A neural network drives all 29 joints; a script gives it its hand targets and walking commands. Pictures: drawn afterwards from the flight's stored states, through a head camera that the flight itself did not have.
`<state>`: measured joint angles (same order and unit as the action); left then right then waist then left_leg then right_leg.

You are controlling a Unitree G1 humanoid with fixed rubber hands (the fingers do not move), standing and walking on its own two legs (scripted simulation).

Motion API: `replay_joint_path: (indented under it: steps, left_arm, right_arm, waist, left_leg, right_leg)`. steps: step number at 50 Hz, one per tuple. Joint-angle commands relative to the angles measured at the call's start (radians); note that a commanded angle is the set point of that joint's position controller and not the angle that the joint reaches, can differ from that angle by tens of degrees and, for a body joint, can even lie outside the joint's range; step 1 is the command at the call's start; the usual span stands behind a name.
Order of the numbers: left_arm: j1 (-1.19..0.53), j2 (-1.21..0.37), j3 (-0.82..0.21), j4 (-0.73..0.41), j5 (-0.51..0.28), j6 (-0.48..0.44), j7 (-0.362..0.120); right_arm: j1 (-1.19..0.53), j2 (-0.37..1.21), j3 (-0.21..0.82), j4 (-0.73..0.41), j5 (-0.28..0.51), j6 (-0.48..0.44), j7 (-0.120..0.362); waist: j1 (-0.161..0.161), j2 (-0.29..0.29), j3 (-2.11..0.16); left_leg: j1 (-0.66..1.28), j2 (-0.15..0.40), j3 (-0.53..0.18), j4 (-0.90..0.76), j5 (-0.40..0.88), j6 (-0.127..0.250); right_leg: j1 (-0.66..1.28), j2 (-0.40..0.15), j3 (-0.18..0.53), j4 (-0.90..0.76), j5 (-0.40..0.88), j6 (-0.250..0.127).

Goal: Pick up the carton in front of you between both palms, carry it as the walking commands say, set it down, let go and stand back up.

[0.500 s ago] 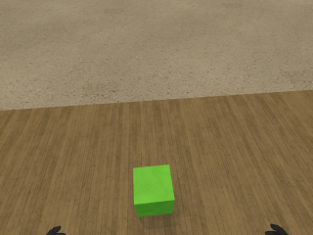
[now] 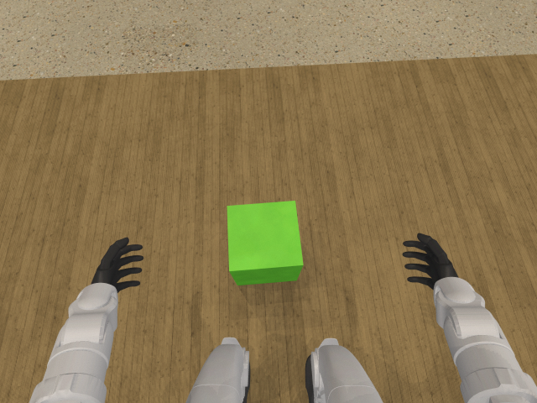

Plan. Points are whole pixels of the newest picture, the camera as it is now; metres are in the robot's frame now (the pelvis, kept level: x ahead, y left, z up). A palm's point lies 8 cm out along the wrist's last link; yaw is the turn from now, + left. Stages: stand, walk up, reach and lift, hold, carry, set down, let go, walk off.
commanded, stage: reach and lift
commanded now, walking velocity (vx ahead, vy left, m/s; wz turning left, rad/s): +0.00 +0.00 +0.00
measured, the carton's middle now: (264, 246) +0.48 +0.04 -0.60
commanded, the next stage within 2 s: none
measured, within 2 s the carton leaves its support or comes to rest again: neither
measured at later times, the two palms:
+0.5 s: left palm (158, 205) +0.44 +0.24 -0.14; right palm (366, 191) +0.47 -0.17 -0.14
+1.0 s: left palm (184, 222) +0.46 +0.23 -0.31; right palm (336, 209) +0.50 -0.14 -0.32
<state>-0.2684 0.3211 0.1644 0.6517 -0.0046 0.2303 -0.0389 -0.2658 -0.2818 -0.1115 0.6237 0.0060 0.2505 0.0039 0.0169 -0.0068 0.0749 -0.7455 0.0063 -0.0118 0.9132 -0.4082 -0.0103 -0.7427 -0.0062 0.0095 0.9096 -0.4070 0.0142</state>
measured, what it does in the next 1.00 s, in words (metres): lowers itself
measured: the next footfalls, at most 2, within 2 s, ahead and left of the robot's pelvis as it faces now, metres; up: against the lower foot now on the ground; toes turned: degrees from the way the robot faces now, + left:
none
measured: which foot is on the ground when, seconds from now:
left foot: down 0.00-1.00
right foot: down 0.00-1.00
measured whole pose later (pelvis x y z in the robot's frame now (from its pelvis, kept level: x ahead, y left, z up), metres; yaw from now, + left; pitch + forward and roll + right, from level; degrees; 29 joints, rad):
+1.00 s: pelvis -0.03 +0.00 -0.15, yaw +1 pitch +56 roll +1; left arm -1.19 0.24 0.44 0.95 0.06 0.06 0.02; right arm -1.24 -0.23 -0.32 0.95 -0.08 0.10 -0.09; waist 0.05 -0.03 -0.09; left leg -1.95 -0.04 -0.05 1.44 -0.45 -0.04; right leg -1.94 0.05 0.08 1.45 -0.48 0.05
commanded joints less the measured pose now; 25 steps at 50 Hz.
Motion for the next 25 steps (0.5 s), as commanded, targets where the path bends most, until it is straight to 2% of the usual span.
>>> replay_joint_path:
  steps: [1,7,15,20,25]
  left_arm:
    - [-0.161,0.143,0.039,-0.043,-0.022,-0.005,0.018]
    - [-0.503,0.148,0.057,-0.003,-0.051,0.007,0.030]
    - [-0.921,0.160,0.087,0.115,-0.055,0.046,0.057]
    - [-1.114,0.149,0.135,0.187,-0.026,0.032,0.061]
    - [-1.254,0.130,0.195,0.208,0.021,-0.005,0.060]
  right_arm:
    - [-0.167,-0.122,-0.031,-0.041,0.020,-0.004,-0.020]
    - [-0.535,-0.130,-0.053,0.005,0.043,0.014,-0.035]
    - [-0.965,-0.163,-0.090,0.156,0.052,0.053,-0.051]
    - [-1.178,-0.168,-0.122,0.249,0.030,0.034,-0.046]
    - [-1.328,-0.157,-0.168,0.293,-0.016,-0.004,-0.041]
  waist:
    - [0.012,0.020,-0.544]
    - [0.021,0.002,-0.641]
    - [0.033,0.006,-0.816]
    - [0.048,0.000,-0.899]
    - [0.063,-0.012,-0.973]
  left_leg:
    - [0.111,-0.044,0.000,0.001,0.563,-0.028]
    - [-0.045,-0.038,0.017,0.013,0.371,-0.027]
    - [-0.140,-0.037,0.046,0.018,0.152,-0.032]
    - [-0.194,-0.047,0.061,0.030,0.122,-0.037]
    - [-0.230,-0.057,0.071,0.052,0.171,-0.044]
  right_leg:
    - [0.126,0.047,0.007,0.015,0.537,0.029]
    - [0.006,0.044,-0.007,0.037,0.340,0.023]
    - [-0.129,0.054,-0.029,0.044,0.103,0.019]
    - [-0.200,0.065,-0.040,0.057,0.069,0.022]
    - [-0.242,0.078,-0.045,0.079,0.114,0.025]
